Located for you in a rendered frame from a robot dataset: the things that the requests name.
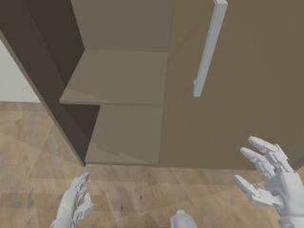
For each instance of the robot left hand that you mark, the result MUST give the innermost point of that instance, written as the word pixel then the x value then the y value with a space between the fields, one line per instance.
pixel 69 205

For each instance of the robot right thigh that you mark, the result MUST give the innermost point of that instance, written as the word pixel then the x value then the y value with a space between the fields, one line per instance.
pixel 182 221

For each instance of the robot right hand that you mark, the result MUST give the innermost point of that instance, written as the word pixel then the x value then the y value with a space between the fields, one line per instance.
pixel 287 183

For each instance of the robot right forearm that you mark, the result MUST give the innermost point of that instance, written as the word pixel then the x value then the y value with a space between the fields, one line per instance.
pixel 292 221

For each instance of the handle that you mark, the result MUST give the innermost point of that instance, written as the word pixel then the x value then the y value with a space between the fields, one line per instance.
pixel 210 44

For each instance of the wardrobe door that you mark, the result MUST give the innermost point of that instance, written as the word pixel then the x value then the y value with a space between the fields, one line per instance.
pixel 296 152
pixel 254 85

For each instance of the robot left forearm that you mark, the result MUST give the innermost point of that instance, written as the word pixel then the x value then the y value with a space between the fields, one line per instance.
pixel 63 222

